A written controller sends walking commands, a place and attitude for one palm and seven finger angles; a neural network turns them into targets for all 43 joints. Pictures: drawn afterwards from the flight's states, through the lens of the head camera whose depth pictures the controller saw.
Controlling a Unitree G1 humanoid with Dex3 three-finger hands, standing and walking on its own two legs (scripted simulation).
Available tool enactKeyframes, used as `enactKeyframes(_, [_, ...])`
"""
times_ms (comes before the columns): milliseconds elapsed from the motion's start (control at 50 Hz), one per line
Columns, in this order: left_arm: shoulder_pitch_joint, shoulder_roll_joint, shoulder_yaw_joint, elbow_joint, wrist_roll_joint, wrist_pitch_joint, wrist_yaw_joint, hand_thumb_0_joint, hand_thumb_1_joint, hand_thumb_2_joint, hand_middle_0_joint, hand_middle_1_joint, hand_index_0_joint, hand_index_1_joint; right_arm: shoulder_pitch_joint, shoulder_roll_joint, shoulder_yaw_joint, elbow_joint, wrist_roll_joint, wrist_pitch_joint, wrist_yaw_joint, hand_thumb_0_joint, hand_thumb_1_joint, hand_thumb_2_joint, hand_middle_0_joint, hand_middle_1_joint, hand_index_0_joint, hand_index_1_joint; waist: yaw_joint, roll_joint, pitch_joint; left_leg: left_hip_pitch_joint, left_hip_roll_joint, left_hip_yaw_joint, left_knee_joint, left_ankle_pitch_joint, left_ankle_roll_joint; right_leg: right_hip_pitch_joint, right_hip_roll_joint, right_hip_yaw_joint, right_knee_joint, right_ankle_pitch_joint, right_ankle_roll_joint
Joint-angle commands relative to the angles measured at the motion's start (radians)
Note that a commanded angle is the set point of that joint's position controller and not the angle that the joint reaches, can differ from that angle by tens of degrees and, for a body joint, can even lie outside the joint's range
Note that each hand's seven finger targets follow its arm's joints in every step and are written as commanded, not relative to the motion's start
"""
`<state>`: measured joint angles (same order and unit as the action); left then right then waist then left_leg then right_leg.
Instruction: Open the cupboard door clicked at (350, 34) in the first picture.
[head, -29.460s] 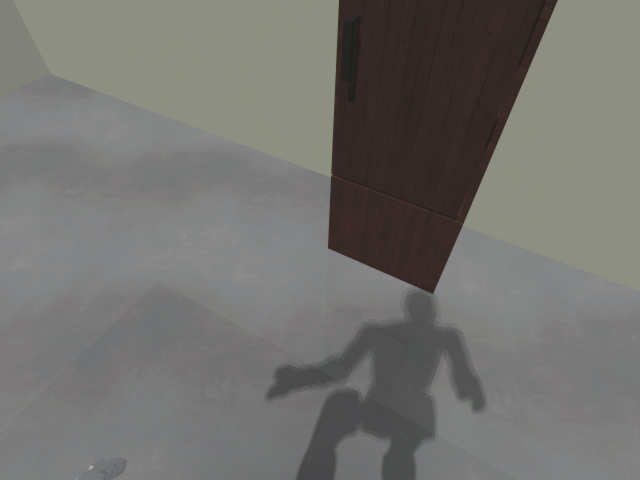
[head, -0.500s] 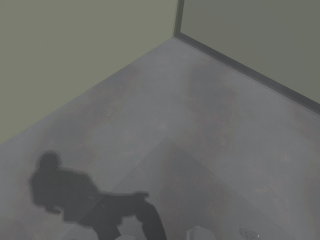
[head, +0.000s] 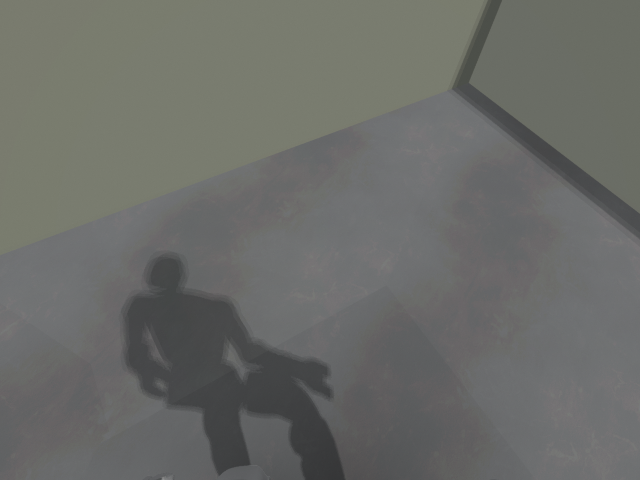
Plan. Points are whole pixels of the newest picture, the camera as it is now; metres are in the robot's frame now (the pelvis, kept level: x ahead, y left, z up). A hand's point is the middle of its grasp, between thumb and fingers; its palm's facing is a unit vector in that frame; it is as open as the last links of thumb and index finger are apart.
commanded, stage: turn to face it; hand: left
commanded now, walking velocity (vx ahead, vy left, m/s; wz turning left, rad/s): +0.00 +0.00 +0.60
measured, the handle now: out of the picture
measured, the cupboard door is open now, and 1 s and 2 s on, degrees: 41 41 41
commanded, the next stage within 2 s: none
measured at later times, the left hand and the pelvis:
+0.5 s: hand out of the picture +0.07 +0.20 -0.14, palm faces +0.27 -0.91 -0.30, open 7.4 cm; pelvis +0.01 -0.03 +0.00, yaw +16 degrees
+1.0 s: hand out of the picture -0.05 +0.21 -0.17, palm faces +0.59 -0.77 -0.25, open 7.4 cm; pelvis +0.02 -0.01 +0.01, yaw +34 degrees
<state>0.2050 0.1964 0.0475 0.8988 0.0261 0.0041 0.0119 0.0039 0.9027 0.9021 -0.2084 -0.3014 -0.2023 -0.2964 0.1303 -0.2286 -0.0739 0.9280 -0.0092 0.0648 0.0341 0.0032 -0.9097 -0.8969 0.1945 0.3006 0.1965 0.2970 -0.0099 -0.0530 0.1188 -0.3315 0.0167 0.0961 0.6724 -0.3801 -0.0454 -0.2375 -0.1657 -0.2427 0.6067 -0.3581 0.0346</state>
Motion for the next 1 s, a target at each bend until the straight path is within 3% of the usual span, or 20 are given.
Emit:
enactKeyframes(0, [-0.016,0.11,0.039,-0.118,-0.02,-0.002,-0.001,0.0,0.9,0.9,-0.2,-0.3,-0.2,-0.3,0.185,-0.28,-0.064,-0.053,-0.016,-0.042,-0.018,0.0,-0.9,-0.9,0.2,0.3,0.2,0.3,-0.097,0.403,-0.264,0.412,0.406,-0.518,-0.284,0.802,0.253,-0.357,0.031,0.057,0.417,-0.317,0.072])
enactKeyframes(20, [-0.094,0.127,0.033,-0.141,-0.004,0.013,0.011,0.0,0.9,0.9,-0.2,-0.3,-0.2,-0.3,0.236,-0.271,-0.061,-0.027,-0.014,-0.037,-0.027,0.0,-0.9,-0.9,0.2,0.3,0.2,0.3,-0.113,0.288,-0.262,0.375,0.417,-0.481,-0.259,0.785,0.294,-0.375,0.032,0.183,0.521,-0.323,0.051])
enactKeyframes(40, [-0.115,0.104,0.038,-0.125,-0.008,0.012,0.014,0.0,0.9,0.9,-0.2,-0.3,-0.2,-0.3,0.214,-0.25,-0.058,-0.033,-0.016,-0.043,-0.043,0.0,-0.9,-0.9,0.2,0.3,0.2,0.3,-0.098,0.314,-0.259,0.349,0.36,-0.469,-0.252,0.778,0.28,-0.401,0.04,0.217,0.567,-0.266,0.05])
enactKeyframes(120, [-0.059,0.114,0.044,-0.062,-0.008,0.021,-0.002,0.0,0.9,0.9,-0.2,-0.3,-0.2,-0.3,0.068,-0.187,-0.035,-0.073,-0.015,-0.055,-0.053,0.0,-0.9,-0.9,0.2,0.3,0.2,0.3,-0.015,0.182,-0.181,0.214,0.23,-0.315,-0.296,0.61,0.208,-0.336,0.056,0.244,0.542,-0.06,0.058])
enactKeyframes(280, [-0.084,0.108,0.037,-0.087,-0.013,0.019,0.0,0.0,0.9,0.9,-0.2,-0.3,-0.2,-0.3,0.067,-0.197,-0.043,-0.066,-0.021,-0.042,-0.044,0.0,-0.9,-0.9,0.2,0.3,0.2,0.3,-0.02,0.214,-0.16,0.147,0.193,-0.388,-0.293,0.496,0.207,-0.182,0.131,0.215,0.212,-0.079,0.049])
enactKeyframes(360, [0.022,0.127,0.046,-0.068,-0.018,0.001,0.009,0.0,0.9,0.9,-0.2,-0.3,-0.2,-0.3,0.005,-0.184,-0.048,-0.086,-0.011,-0.032,-0.041,0.0,-0.9,-0.9,0.2,0.3,0.2,0.3,0.036,0.2,-0.18,0.005,0.133,-0.411,-0.2,0.424,0.154,0.086,0.155,0.197,-0.118,0.097,0.03])
enactKeyframes(380, [0.06,0.178,0.057,-0.062,-0.01,-0.011,0.016,0.0,0.9,0.9,-0.2,-0.3,-0.2,-0.3,0.011,-0.142,-0.044,-0.095,-0.002,-0.033,-0.036,0.0,-0.9,-0.9,0.2,0.3,0.2,0.3,0.056,0.046,-0.198,-0.123,0.063,-0.359,-0.091,0.257,0.098,0.234,0.04,0.306,-0.265,0.133,0.001])
enactKeyframes(400, [0.077,0.263,0.074,-0.062,0.005,-0.018,0.024,0.0,0.9,0.9,-0.2,-0.3,-0.2,-0.3,0.016,-0.082,-0.036,-0.115,0.004,-0.035,-0.03,0.0,-0.9,-0.9,0.2,0.3,0.2,0.3,0.063,-0.248,-0.185,-0.289,-0.1,-0.152,0.15,-0.131,0.012,0.298,-0.242,0.578,-0.338,0.218,-0.117])
enactKeyframes(420, [0.063,0.282,0.066,-0.076,0.0,-0.012,0.025,0.0,0.9,0.9,-0.2,-0.3,-0.2,-0.3,0.008,-0.114,-0.042,-0.122,-0.005,-0.03,-0.025,0.0,-0.9,-0.9,0.2,0.3,0.2,0.3,0.062,-0.185,-0.162,-0.26,-0.071,-0.159,0.38,-0.253,0.011,0.16,-0.359,0.588,-0.34,0.281,-0.203])
enactKeyframes(440, [0.024,0.225,0.06,-0.078,-0.004,-0.017,0.031,0.0,0.9,0.9,-0.2,-0.3,-0.2,-0.3,-0.003,-0.109,-0.045,-0.096,-0.01,-0.015,-0.026,0.0,-0.9,-0.9,0.2,0.3,0.2,0.3,0.037,-0.182,-0.145,-0.261,-0.037,-0.183,0.515,-0.208,0.011,0.107,-0.295,0.561,-0.325,0.304,-0.203])
enactKeyframes(480, [-0.053,0.163,0.038,-0.092,-0.009,-0.017,0.026,0.0,0.9,0.9,-0.2,-0.3,-0.2,-0.3,0.013,-0.093,-0.039,-0.067,-0.011,-0.003,-0.012,0.0,-0.9,-0.9,0.2,0.3,0.2,0.3,-0.009,-0.16,-0.093,-0.269,0.001,-0.147,0.6,-0.07,-0.011,0.076,-0.174,0.337,-0.283,0.408,-0.15])
enactKeyframes(540, [-0.032,0.162,0.038,-0.091,-0.002,-0.022,0.027,0.0,0.9,0.9,-0.2,-0.3,-0.2,-0.3,-0.006,-0.07,-0.024,-0.063,-0.005,-0.001,-0.003,0.0,-0.9,-0.9,0.2,0.3,0.2,0.3,-0.002,-0.138,-0.119,-0.221,0.011,-0.088,0.45,-0.058,-0.026,0.122,-0.159,0.222,-0.254,0.53,-0.133])
enactKeyframes(640, [0.07,0.217,0.059,-0.045,0.004,-0.02,0.021,0.0,0.9,0.9,-0.2,-0.3,-0.2,-0.3,-0.085,-0.038,-0.006,-0.084,0.001,-0.016,0.002,0.0,-0.9,-0.9,0.2,0.3,0.2,0.3,0.056,-0.149,-0.143,-0.137,-0.012,0.002,0.131,-0.101,-0.015,0.22,-0.19,0.172,-0.174,0.696,-0.135])
enactKeyframes(720, [0.056,0.228,0.068,-0.035,-0.002,-0.016,0.013,0.0,0.9,0.9,-0.2,-0.3,-0.2,-0.3,-0.008,-0.066,-0.011,-0.076,-0.002,-0.028,-0.003,0.0,-0.9,-0.9,0.2,0.3,0.2,0.3,0.009,-0.131,-0.18,0.06,-0.031,0.03,-0.131,0.065,0.013,0.153,-0.184,0.105,-0.039,0.655,-0.073])
enactKeyframes(740, [0.039,0.22,0.069,-0.045,-0.012,-0.013,0.008,0.0,0.9,0.9,-0.2,-0.3,-0.2,-0.3,0.053,-0.105,-0.024,-0.062,-0.006,-0.035,-0.005,0.0,-0.9,-0.9,0.2,0.3,0.2,0.3,-0.034,-0.049,-0.217,0.21,-0.003,0.001,-0.229,0.215,0.036,0.054,-0.17,0.065,0.079,0.584,-0.033])
enactKeyframes(760, [0.04,0.163,0.062,-0.08,-0.018,-0.006,0.001,0.0,0.9,0.9,-0.2,-0.3,-0.2,-0.3,0.113,-0.216,-0.051,-0.059,-0.016,-0.043,-0.012,0.0,-0.9,-0.9,0.2,0.3,0.2,0.3,-0.067,0.22,-0.277,0.4,0.24,-0.325,-0.254,0.516,0.151,-0.206,-0.046,0.02,0.3,0.146,0.041])
enactKeyframes(780, [-0.029,0.112,0.036,-0.124,-0.015,0.001,0.002,0.0,0.9,0.9,-0.2,-0.3,-0.2,-0.3,0.187,-0.295,-0.068,-0.046,-0.015,-0.036,-0.022,0.0,-0.9,-0.9,0.2,0.3,0.2,0.3,-0.107,0.372,-0.268,0.401,0.419,-0.52,-0.284,0.806,0.293,-0.352,0.036,0.101,0.479,-0.345,0.059])
enactKeyframes(800, [-0.091,0.13,0.04,-0.121,-0.003,0.019,0.015,0.0,0.9,0.9,-0.2,-0.3,-0.2,-0.3,0.208,-0.27,-0.064,-0.028,-0.014,-0.036,-0.033,0.0,-0.9,-0.9,0.2,0.3,0.2,0.3,-0.117,0.274,-0.267,0.353,0.395,-0.504,-0.294,0.66,0.288,-0.374,0.031,0.204,0.558,-0.3,0.047])
enactKeyframes(880, [-0.045,0.122,0.049,-0.06,-0.004,0.026,-0.004,0.0,0.9,0.9,-0.2,-0.3,-0.2,-0.3,0.031,-0.192,-0.036,-0.075,-0.016,-0.049,-0.049,0.0,-0.9,-0.9,0.2,0.3,0.2,0.3,-0.013,0.212,-0.142,0.153,0.221,-0.324,-0.333,0.45,0.201,-0.327,0.047,0.241,0.548,-0.059,0.053])
enactKeyframes(980, [-0.052,0.115,0.044,-0.067,-0.008,0.025,-0.003,0.0,0.9,0.9,-0.2,-0.3,-0.2,-0.3,0.049,-0.197,-0.037,-0.069,-0.018,-0.048,-0.045,0.0,-0.9,-0.9,0.2,0.3,0.2,0.3,-0.015,0.188,-0.157,0.157,0.203,-0.352,-0.324,0.435,0.212,-0.257,0.089,0.229,0.368,-0.061,0.056])
